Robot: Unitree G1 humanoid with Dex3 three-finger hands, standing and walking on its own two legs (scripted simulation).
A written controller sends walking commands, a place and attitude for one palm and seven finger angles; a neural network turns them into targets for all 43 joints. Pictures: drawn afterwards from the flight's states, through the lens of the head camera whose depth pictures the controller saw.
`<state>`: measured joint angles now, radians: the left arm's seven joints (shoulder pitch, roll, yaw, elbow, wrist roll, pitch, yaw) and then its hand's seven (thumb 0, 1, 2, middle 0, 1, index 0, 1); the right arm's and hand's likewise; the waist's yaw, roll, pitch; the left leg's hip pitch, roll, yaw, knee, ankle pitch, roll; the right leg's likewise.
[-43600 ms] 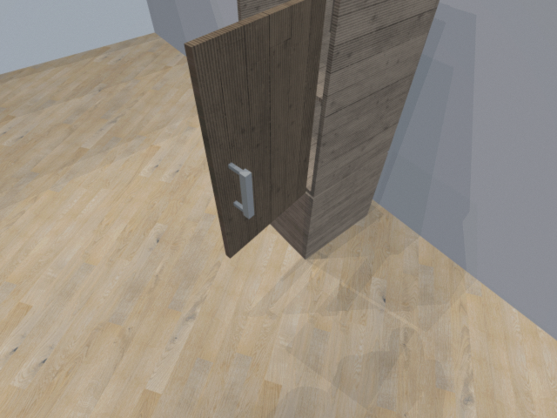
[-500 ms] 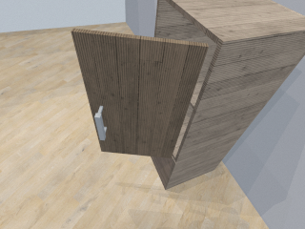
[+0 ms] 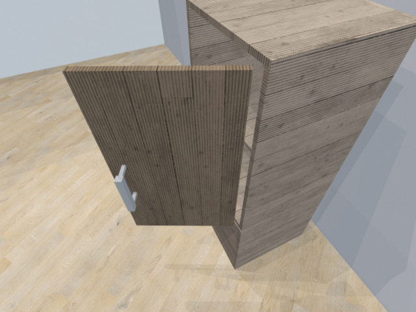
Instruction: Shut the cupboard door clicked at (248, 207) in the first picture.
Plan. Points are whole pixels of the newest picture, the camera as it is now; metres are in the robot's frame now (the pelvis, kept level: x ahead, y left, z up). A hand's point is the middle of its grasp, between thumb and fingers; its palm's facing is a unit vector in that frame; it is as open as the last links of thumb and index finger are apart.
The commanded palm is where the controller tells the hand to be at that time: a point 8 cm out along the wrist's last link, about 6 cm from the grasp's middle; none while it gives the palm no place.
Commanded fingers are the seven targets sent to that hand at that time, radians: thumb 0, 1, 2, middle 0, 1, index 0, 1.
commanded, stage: come to a stop and stand still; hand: left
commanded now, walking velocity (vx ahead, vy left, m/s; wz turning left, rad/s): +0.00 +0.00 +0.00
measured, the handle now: (127, 188) +0.43 +0.24 -0.08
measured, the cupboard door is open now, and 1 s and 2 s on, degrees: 64 64 64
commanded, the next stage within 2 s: look again from close up in 0.44 s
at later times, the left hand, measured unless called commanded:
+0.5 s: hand out of the picture +0.00 +0.15 -0.17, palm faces +0.01 -0.98 -0.18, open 7.4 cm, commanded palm none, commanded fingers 0.00 0.90 0.90 -0.20 -0.30 -0.20 -0.30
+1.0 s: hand out of the picture +0.00 +0.16 -0.17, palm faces +0.01 -0.98 -0.20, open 7.4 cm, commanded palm none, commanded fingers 0.00 0.90 0.90 -0.20 -0.30 -0.20 -0.30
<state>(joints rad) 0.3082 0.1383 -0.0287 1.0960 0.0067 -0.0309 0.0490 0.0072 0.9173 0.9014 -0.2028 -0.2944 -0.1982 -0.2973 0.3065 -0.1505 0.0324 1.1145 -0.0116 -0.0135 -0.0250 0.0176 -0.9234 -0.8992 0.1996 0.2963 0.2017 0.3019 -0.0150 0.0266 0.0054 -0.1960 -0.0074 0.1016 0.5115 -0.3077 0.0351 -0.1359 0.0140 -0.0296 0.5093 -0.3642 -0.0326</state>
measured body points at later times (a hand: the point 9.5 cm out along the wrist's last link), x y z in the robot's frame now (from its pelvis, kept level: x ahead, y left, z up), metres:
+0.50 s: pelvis +0.01 -0.02 +0.01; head +0.01 -0.01 +0.46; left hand +0.00 +0.20 -0.16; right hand +0.02 -0.24 -0.15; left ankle -0.02 +0.09 -0.73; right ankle -0.06 -0.10 -0.73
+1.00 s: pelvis +0.00 -0.01 +0.01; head +0.01 -0.01 +0.46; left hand +0.00 +0.21 -0.15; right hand +0.01 -0.24 -0.15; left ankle -0.02 +0.09 -0.73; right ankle -0.06 -0.10 -0.73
